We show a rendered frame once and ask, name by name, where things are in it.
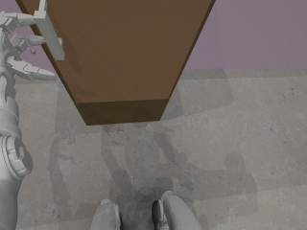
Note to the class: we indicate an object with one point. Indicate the left robot upper arm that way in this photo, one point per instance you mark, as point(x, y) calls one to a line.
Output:
point(15, 163)

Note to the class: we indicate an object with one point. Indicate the handle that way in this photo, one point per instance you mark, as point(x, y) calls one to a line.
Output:
point(47, 30)

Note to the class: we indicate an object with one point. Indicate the left robot hand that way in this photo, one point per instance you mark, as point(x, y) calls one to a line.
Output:
point(18, 45)

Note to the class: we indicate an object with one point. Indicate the cupboard door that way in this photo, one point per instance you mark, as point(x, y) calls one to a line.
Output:
point(122, 50)

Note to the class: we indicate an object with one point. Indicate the robot right shin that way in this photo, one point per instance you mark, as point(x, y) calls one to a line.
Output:
point(163, 225)

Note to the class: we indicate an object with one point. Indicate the left robot forearm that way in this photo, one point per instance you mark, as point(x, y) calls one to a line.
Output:
point(9, 111)

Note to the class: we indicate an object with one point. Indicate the robot right thigh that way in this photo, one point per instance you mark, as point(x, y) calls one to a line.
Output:
point(177, 214)

